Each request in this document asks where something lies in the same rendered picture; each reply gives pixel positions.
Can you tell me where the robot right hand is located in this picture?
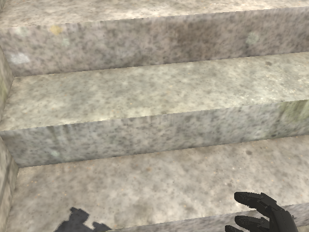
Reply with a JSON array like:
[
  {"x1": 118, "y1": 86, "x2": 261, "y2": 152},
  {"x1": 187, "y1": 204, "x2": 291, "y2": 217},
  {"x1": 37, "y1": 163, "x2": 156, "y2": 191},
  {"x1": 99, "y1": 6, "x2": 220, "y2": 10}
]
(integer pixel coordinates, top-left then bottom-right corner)
[{"x1": 225, "y1": 191, "x2": 298, "y2": 232}]

